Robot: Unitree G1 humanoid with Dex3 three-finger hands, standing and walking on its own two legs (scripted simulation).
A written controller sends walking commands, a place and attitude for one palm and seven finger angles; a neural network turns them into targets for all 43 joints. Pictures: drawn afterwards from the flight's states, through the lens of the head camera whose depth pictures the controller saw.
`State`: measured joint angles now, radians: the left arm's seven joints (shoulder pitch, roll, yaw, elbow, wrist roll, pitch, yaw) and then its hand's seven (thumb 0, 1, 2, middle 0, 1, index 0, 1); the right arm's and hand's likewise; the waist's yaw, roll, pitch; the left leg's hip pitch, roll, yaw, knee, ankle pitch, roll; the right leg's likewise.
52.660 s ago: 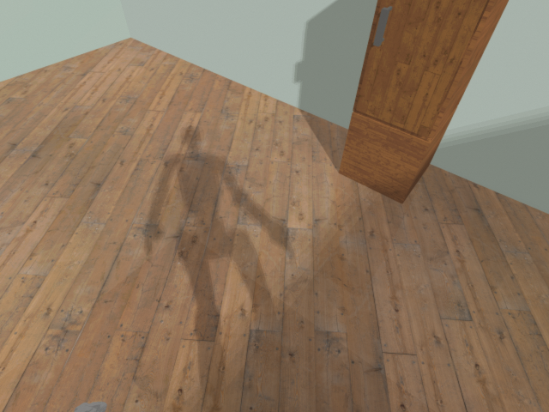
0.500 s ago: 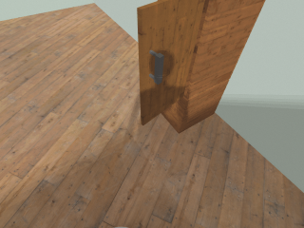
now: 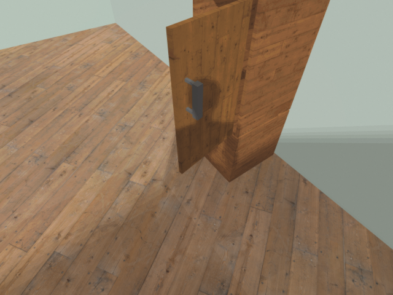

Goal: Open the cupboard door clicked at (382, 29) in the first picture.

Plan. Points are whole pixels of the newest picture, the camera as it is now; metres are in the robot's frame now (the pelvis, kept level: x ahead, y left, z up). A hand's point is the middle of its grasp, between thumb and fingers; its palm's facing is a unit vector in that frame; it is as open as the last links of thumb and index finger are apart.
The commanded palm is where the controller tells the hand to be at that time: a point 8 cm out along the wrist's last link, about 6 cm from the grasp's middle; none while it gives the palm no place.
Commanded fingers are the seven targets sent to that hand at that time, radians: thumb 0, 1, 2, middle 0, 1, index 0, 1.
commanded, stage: let the arm hang, fingers relaxed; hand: left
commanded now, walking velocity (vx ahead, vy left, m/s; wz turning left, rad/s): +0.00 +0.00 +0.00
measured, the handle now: (192, 98) +0.65 +0.04 +0.03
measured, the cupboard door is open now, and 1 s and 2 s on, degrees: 100 100 100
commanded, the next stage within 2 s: look to check the result in 0.10 s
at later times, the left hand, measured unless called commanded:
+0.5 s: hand out of the picture +0.00 +0.17 -0.17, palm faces +0.05 -0.98 -0.21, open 7.4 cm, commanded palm none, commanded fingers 0.00 0.90 0.90 -0.20 -0.30 -0.20 -0.30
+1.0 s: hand out of the picture +0.06 +0.19 -0.16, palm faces +0.02 -0.97 -0.26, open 7.4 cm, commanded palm none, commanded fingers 0.00 0.90 0.90 -0.20 -0.30 -0.20 -0.30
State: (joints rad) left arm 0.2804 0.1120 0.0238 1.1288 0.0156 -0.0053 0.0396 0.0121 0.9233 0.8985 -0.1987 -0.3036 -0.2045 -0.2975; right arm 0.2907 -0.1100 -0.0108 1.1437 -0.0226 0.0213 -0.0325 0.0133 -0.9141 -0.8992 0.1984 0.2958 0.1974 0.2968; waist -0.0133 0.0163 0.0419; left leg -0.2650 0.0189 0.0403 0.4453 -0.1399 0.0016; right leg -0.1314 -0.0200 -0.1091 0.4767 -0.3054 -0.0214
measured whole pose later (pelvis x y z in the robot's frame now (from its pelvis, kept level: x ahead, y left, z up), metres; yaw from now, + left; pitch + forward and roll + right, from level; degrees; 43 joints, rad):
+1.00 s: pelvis +0.03 -0.01 +0.01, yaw +0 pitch -2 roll +0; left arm 0.21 0.20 0.02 1.13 0.01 -0.02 0.03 0.00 0.91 0.90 -0.20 -0.30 -0.20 -0.30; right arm 0.17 -0.21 -0.01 1.14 -0.02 0.01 -0.03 0.01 -0.91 -0.90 0.20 0.30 0.20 0.30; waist 0.00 0.02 0.07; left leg -0.19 0.03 0.04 0.38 -0.15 -0.02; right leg -0.04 0.00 -0.11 0.37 -0.29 -0.03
